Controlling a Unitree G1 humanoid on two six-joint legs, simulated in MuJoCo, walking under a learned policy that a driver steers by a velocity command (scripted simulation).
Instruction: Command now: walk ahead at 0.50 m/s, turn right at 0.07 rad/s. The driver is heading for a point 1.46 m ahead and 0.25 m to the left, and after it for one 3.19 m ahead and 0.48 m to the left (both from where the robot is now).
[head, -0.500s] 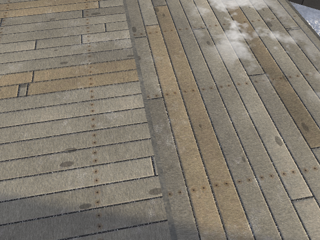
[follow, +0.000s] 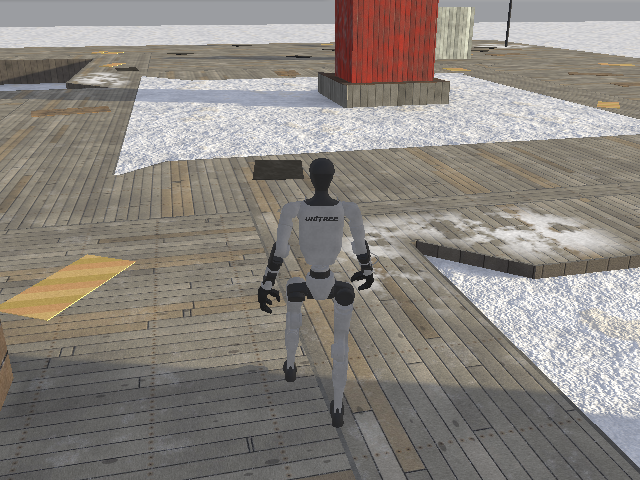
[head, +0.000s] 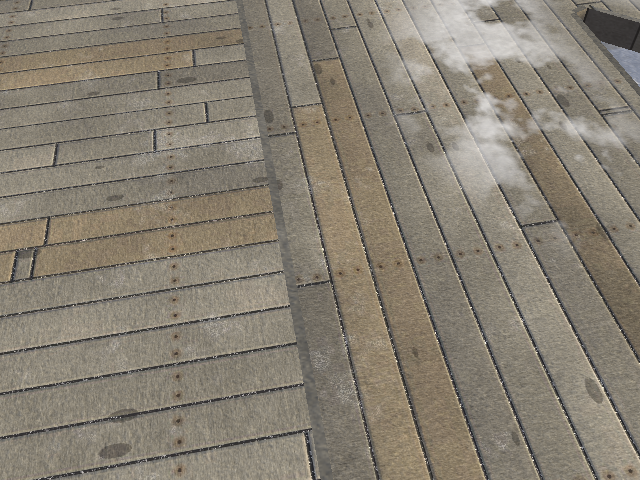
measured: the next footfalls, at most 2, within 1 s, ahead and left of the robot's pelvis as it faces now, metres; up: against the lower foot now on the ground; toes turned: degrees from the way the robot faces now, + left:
left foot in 0.12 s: +0.27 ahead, +0.14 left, +0.00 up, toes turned +2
right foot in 0.68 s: +0.58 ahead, -0.10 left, +0.00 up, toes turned -2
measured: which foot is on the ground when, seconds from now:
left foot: up 0.00-0.10, down 0.12-0.70, up 0.72-1.00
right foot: down 0.00-0.14, up 0.16-0.66, down 0.68-1.00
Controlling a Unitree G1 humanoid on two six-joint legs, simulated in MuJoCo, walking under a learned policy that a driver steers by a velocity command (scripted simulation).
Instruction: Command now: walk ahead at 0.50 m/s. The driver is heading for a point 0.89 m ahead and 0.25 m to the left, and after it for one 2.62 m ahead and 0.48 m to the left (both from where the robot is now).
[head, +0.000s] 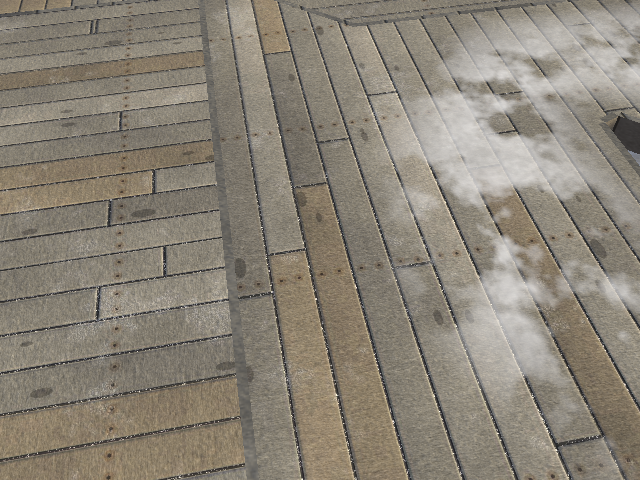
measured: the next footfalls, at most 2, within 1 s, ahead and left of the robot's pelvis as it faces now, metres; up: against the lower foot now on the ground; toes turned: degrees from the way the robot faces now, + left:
left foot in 0.20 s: +0.30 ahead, +0.16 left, +0.00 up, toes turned +3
right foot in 0.76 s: +0.61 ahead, -0.09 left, +0.00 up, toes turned +2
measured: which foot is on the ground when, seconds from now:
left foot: up 0.00-0.18, down 0.20-0.76, up 0.78-1.00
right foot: down 0.00-0.20, up 0.22-0.74, down 0.76-1.00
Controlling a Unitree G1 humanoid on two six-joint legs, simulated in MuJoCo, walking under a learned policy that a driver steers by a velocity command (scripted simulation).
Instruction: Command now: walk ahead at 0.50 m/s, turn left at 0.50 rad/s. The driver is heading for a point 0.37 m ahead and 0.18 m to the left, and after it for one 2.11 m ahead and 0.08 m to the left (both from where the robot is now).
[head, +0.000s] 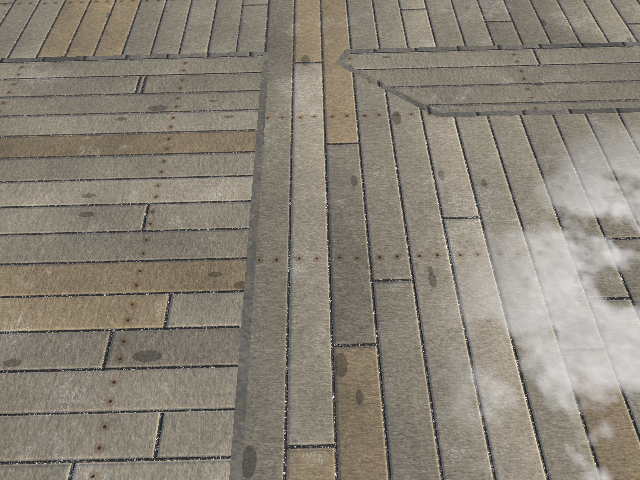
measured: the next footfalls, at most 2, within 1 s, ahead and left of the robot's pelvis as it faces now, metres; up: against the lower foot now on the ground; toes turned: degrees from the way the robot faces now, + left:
left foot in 0.30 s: +0.30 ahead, +0.17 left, +0.00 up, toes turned +14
right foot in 0.74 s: +0.51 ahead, +0.01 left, +0.00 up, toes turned +17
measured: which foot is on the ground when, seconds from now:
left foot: up 0.00-0.28, down 0.30-0.80, up 0.82-1.00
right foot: down 0.00-0.30, up 0.32-0.72, down 0.74-1.00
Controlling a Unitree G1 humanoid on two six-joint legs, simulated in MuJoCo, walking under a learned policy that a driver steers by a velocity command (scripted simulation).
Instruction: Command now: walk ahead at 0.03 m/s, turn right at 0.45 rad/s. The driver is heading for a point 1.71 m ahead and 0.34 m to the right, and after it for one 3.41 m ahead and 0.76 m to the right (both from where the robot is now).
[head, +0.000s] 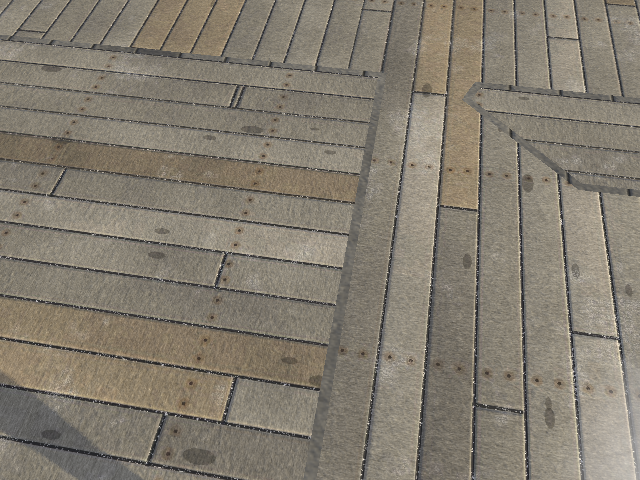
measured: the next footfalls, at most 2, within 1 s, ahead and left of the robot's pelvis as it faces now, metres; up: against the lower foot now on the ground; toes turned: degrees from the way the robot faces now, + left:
left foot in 0.08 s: +0.06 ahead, +0.13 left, +0.00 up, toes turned -7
right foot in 0.52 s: +0.02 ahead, -0.13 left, +0.00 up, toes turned -19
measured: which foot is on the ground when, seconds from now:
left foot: up 0.00-0.06, down 0.08-0.52, up 0.54-0.84, down 0.86-1.00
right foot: down 0.00-0.10, up 0.12-0.50, down 0.52-1.00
